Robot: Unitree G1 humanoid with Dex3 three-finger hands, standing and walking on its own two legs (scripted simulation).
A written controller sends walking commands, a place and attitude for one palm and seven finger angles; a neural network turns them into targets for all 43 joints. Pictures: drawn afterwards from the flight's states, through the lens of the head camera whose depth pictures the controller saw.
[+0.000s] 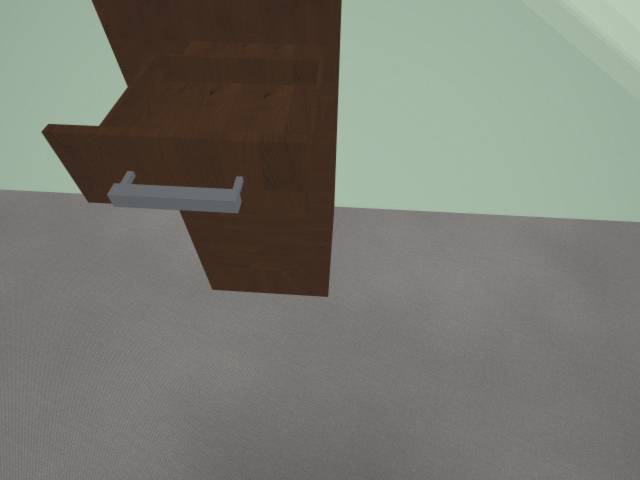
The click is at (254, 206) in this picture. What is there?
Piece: drawer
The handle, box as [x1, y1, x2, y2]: [107, 171, 243, 212]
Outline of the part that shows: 107,194 114,206 238,212 241,201 239,192 243,180 242,176 236,176 232,189 132,184 131,182 135,175 133,171 127,171 121,182 114,183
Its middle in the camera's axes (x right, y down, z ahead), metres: -0.22 -0.08 +0.59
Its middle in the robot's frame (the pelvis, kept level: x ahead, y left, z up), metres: +0.50 +0.25 +0.06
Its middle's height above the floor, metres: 0.84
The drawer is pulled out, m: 0.29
